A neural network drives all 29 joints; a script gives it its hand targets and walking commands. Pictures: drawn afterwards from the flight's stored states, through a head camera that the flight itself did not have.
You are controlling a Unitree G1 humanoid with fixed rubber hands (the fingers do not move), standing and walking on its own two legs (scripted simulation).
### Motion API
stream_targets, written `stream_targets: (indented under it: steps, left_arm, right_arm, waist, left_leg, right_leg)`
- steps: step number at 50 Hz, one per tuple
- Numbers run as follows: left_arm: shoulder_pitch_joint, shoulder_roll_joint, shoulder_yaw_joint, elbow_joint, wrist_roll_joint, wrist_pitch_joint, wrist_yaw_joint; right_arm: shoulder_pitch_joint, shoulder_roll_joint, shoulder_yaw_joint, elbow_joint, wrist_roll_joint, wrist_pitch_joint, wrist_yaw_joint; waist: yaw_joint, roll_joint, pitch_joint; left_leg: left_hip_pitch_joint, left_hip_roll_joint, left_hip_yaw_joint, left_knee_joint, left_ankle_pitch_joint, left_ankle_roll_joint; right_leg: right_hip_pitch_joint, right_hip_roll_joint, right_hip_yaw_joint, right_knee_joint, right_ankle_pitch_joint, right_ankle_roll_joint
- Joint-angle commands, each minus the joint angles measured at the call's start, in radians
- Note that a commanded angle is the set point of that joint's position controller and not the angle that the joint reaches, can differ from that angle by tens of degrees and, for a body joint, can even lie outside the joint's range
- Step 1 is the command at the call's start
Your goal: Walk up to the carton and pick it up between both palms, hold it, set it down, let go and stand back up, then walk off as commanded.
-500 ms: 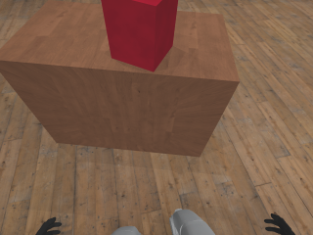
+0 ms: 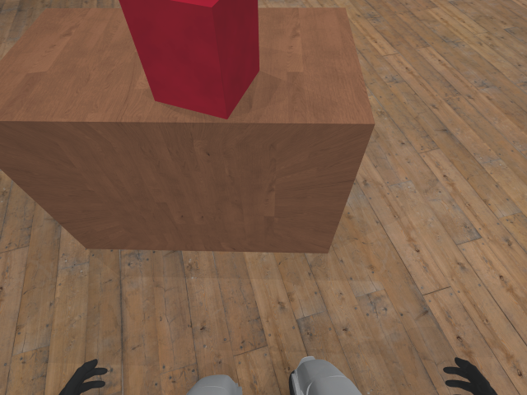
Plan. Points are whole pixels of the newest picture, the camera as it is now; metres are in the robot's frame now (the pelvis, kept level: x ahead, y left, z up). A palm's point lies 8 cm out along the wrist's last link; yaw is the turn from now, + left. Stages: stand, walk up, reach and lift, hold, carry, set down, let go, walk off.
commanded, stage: walk up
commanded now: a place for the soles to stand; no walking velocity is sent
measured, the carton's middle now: (201, 37) +0.82 +0.14 +0.08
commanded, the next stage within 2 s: none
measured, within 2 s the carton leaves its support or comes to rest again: neither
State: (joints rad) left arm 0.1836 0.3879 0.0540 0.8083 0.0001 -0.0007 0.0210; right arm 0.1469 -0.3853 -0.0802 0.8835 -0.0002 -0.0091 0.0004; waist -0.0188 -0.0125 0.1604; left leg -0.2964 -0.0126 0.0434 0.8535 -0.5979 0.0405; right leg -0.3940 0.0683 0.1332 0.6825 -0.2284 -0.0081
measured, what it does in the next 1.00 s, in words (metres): stands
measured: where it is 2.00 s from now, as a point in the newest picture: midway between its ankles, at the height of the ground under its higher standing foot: outside the picture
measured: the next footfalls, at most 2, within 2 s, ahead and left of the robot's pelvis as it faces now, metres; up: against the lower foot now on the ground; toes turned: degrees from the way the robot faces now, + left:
none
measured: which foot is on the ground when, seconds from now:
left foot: down 0.00-1.00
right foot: down 0.00-1.00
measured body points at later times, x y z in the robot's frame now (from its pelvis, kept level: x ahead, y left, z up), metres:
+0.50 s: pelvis +0.00 +0.01 +0.00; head +0.03 +0.00 +0.45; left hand +0.10 +0.32 -0.11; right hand +0.10 -0.31 -0.11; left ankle +0.01 +0.12 -0.72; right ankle +0.02 -0.12 -0.72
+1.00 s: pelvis +0.01 +0.00 +0.00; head +0.03 -0.01 +0.45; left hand +0.11 +0.31 -0.10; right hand +0.10 -0.32 -0.11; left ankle +0.01 +0.12 -0.72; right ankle +0.02 -0.13 -0.72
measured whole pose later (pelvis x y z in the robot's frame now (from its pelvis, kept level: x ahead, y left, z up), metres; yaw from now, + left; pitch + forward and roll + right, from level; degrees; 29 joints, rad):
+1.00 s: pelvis +0.01 +0.00 +0.00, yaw -1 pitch -2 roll +0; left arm 0.19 0.37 0.03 0.90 0.00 -0.04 0.02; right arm 0.15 -0.39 -0.08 0.93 0.00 -0.02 0.01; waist -0.02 0.02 0.08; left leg -0.27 0.01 0.05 0.69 -0.40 0.02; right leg -0.30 0.06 0.14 0.69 -0.35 0.00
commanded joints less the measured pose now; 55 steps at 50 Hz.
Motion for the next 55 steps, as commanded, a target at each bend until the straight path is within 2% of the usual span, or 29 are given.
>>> stream_targets:
  steps: [1,3,4,5,6,9,12,15,16,18,19,21,22,24,25,27,29,30,32,34,36,39,41,44,47,49,50,53,55]
  left_arm:
    - [-0.027,0.257,0.046,-0.066,0.028,-0.024,0.006]
    - [-0.066,0.227,0.042,-0.059,0.017,-0.011,-0.005]
    - [-0.084,0.2,0.027,-0.065,0.008,-0.008,-0.004]
    - [-0.071,0.161,0.02,-0.064,0.001,-0.009,-0.002]
    - [-0.07,0.21,0.036,-0.037,0.016,-0.003,0.004]
    - [0.013,0.235,0.058,0.001,0.015,-0.012,-0.01]
    - [0.018,0.218,0.051,0.011,0.012,-0.032,-0.007]
    - [0.106,0.181,0.037,0.034,0.022,-0.072,0.008]
    - [0.119,0.223,0.042,0.041,0.033,-0.079,0.015]
    - [0.03,0.291,0.054,0.025,0.032,-0.087,0.024]
    - [0.016,0.295,0.047,0.01,0.024,-0.086,0.024]
    - [0.02,0.257,0.029,0.028,0.023,-0.078,0.021]
    - [-0.009,0.25,0.027,0.016,0.016,-0.074,0.019]
    - [-0.046,0.204,0.016,0.012,0.0,-0.063,0.016]
    - [-0.03,0.186,0.001,0.024,0.003,-0.057,0.012]
    - [0.031,0.21,0.019,0.029,0.003,-0.053,0.009]
    - [0.056,0.204,0.016,0.053,0.011,-0.06,0.001]
    - [0.068,0.217,0.02,0.054,0.019,-0.069,0.002]
    - [0.026,0.256,0.025,0.047,0.025,-0.086,0.007]
    - [0.02,0.277,0.033,0.043,0.024,-0.085,0.014]
    - [-0.014,0.27,0.024,0.037,0.022,-0.078,0.019]
    - [-0.048,0.213,0.017,0.03,0.011,-0.068,0.008]
    - [-0.003,0.215,0.011,0.046,0.005,-0.06,0.012]
    - [0.042,0.215,0.016,0.055,0.009,-0.067,0.009]
    - [0.041,0.284,0.04,0.075,0.027,-0.087,0.013]
    - [0.019,0.296,0.039,0.052,0.026,-0.081,0.019]
    - [0.015,0.272,0.03,0.061,0.026,-0.081,0.023]
    - [-0.09,0.224,0.006,0.029,0.011,-0.071,0.023]
    - [-0.079,0.21,0.007,0.037,-0.002,-0.059,0.017]
  right_arm:
    - [0.075,-0.203,-0.045,-0.01,-0.007,-0.019,0.005]
    - [0.118,-0.192,-0.052,0.01,-0.02,-0.029,0.0]
    - [0.126,-0.236,-0.059,0.021,-0.034,-0.032,-0.007]
    - [0.113,-0.323,-0.075,0.017,-0.048,-0.038,-0.013]
    - [0.015,-0.335,-0.079,-0.014,-0.04,-0.043,-0.014]
    - [-0.111,-0.27,-0.065,-0.028,-0.039,-0.043,-0.005]
    - [-0.044,-0.264,-0.058,-0.013,-0.039,-0.041,-0.003]
    - [-0.019,-0.24,-0.038,-0.016,-0.023,-0.025,0.002]
    - [-0.031,-0.206,-0.04,-0.042,-0.01,-0.019,0.0]
    - [-0.002,-0.17,-0.018,-0.038,-0.001,-0.015,0.002]
    - [0.009,-0.202,-0.031,-0.044,-0.021,-0.01,-0.007]
    - [-0.04,-0.212,-0.04,-0.033,-0.021,-0.023,0.002]
    - [-0.027,-0.192,-0.04,-0.029,-0.024,-0.034,0.003]
    - [-0.007,-0.257,-0.051,-0.008,-0.027,-0.044,0.004]
    - [0.015,-0.263,-0.05,-0.009,-0.032,-0.05,0.003]
    - [-0.054,-0.26,-0.044,-0.026,-0.018,-0.047,0.007]
    - [-0.082,-0.253,-0.043,-0.032,-0.012,-0.036,0.006]
    - [-0.078,-0.25,-0.041,-0.045,-0.021,-0.03,0.01]
    - [-0.093,-0.222,-0.035,-0.047,-0.008,-0.02,0.01]
    - [-0.065,-0.196,-0.03,-0.04,-0.019,-0.02,0.01]
    - [-0.061,-0.197,-0.03,-0.03,-0.028,-0.026,0.011]
    - [-0.038,-0.256,-0.041,-0.013,-0.027,-0.042,0.01]
    - [-0.051,-0.268,-0.042,-0.016,-0.012,-0.04,0.009]
    - [-0.093,-0.263,-0.039,-0.024,-0.02,-0.027,0.01]
    - [-0.089,-0.207,-0.024,-0.045,-0.012,-0.012,0.008]
    - [-0.065,-0.186,-0.023,-0.031,-0.014,-0.007,0.005]
    - [-0.073,-0.196,-0.024,-0.02,-0.016,-0.008,0.005]
    - [-0.008,-0.218,-0.039,0.017,-0.028,-0.031,0.008]
    - [0.011,-0.275,-0.055,0.011,-0.023,-0.039,0.006]
  waist:
    - [0.003,-0.144,-0.234]
    - [-0.026,-0.142,-0.227]
    - [-0.041,-0.037,-0.205]
    - [-0.04,0.091,-0.161]
    - [-0.025,0.13,-0.099]
    - [0.029,0.002,-0.054]
    - [-0.003,0.145,-0.076]
    - [0.038,0.13,-0.225]
    - [0.026,0.081,-0.253]
    - [-0.004,-0.113,-0.232]
    - [-0.008,-0.123,-0.229]
    - [-0.019,-0.035,-0.191]
    - [-0.027,-0.071,-0.184]
    - [-0.036,0.064,-0.196]
    - [-0.029,0.1,-0.191]
    - [0.007,0.11,-0.159]
    - [0.023,0.024,-0.195]
    - [0.022,0.095,-0.196]
    - [0.009,-0.034,-0.165]
    - [-0.013,-0.058,-0.189]
    - [-0.026,-0.046,-0.156]
    - [-0.021,0.037,-0.202]
    - [-0.007,0.049,-0.187]
    - [0.02,0.089,-0.212]
    - [0.012,-0.121,-0.186]
    - [0.009,-0.13,-0.15]
    - [0.009,-0.085,-0.132]
    - [-0.051,-0.018,-0.132]
    - [-0.039,0.09,-0.184]
  left_leg:
    - [0.047,-0.006,-0.071,-0.207,0.074,-0.013]
    - [0.188,-0.008,-0.047,-0.371,0.217,0.004]
    - [0.234,0.08,-0.177,-0.455,0.194,0.04]
    - [0.232,0.282,-0.464,-0.592,0.019,0.096]
    - [0.064,0.424,-0.529,-0.658,-0.098,0.185]
    - [-0.109,0.356,-0.359,-0.587,0.078,0.206]
    - [0.094,0.303,-0.3,-0.455,0.48,0.187]
    - [0.258,0.216,-0.136,-0.178,0.81,0.109]
    - [0.183,0.159,-0.101,-0.09,0.767,0.06]
    - [-0.101,0.044,-0.08,-0.062,0.246,-0.033]
    - [-0.108,0.046,-0.129,-0.111,0.072,-0.02]
    - [0.015,0.046,-0.121,-0.221,0.145,-0.007]
    - [0.087,0.079,-0.147,-0.303,0.315,0.0]
    - [0.202,0.208,-0.275,-0.421,0.433,0.076]
    - [0.159,0.29,-0.359,-0.502,0.393,0.127]
    - [0.092,0.341,-0.32,-0.48,0.474,0.199]
    - [0.063,0.286,-0.253,-0.424,0.402,0.156]
    - [0.071,0.207,-0.18,-0.348,0.427,0.092]
    - [0.021,0.082,-0.098,-0.214,0.375,0.01]
    - [0.019,0.054,-0.1,-0.188,0.262,-0.012]
    - [0.083,0.065,-0.121,-0.246,0.268,0.002]
    - [0.161,0.205,-0.242,-0.413,0.392,0.093]
    - [0.112,0.294,-0.265,-0.414,0.48,0.171]
    - [0.092,0.225,-0.171,-0.328,0.499,0.112]
    - [-0.012,0.054,-0.06,-0.14,0.274,-0.002]
    - [-0.083,0.019,-0.113,-0.127,0.03,-0.013]
    - [-0.068,0.026,-0.123,-0.145,-0.006,-0.008]
    - [0.172,0.113,-0.165,-0.365,0.416,0.019]
    - [0.232,0.282,-0.342,-0.481,0.485,0.139]
  right_leg:
    - [0.105,-0.212,0.407,-0.275,-0.015,-0.203]
    - [0.001,-0.165,0.296,-0.208,-0.088,-0.14]
    - [-0.09,-0.116,0.237,-0.115,-0.1,-0.086]
    - [-0.244,0.024,0.141,0.072,-0.235,-0.04]
    - [-0.192,0.009,0.025,0.223,-0.274,-0.01]
    - [0.008,-0.031,-0.034,0.323,-0.26,-0.001]
    - [-0.029,-0.049,-0.052,0.169,-0.281,-0.012]
    - [0.105,-0.037,-0.058,-0.31,-0.006,-0.034]
    - [0.217,-0.06,0.045,-0.279,0.195,-0.068]
    - [0.32,-0.303,0.455,-0.216,0.477,-0.239]
    - [0.305,-0.343,0.503,-0.168,0.54,-0.296]
    - [0.159,-0.274,0.379,-0.187,0.448,-0.218]
    - [0.099,-0.234,0.318,-0.163,0.336,-0.162]
    - [-0.03,-0.084,0.124,-0.027,0.154,-0.053]
    - [-0.024,-0.021,0.025,0.024,-0.019,-0.023]
    - [0.045,-0.028,-0.041,0.068,-0.245,-0.025]
    - [0.129,-0.046,-0.019,-0.034,-0.098,-0.046]
    - [0.162,-0.065,0.036,-0.112,0.064,-0.052]
    - [0.127,-0.161,0.252,-0.204,0.212,-0.132]
    - [0.127,-0.249,0.383,-0.206,0.235,-0.2]
    - [0.045,-0.233,0.385,-0.219,0.221,-0.172]
    - [0.025,-0.076,0.09,-0.038,0.144,-0.05]
    - [0.046,-0.039,-0.014,0.044,0.022,-0.03]
    - [0.124,-0.064,0.022,-0.06,0.126,-0.048]
    - [0.166,-0.206,0.351,-0.23,0.237,-0.16]
    - [0.181,-0.281,0.473,-0.259,0.259,-0.217]
    - [0.15,-0.286,0.467,-0.27,0.295,-0.227]
    - [-0.018,-0.165,0.25,-0.14,0.289,-0.099]
    - [-0.049,-0.017,0.024,0.066,0.054,-0.017]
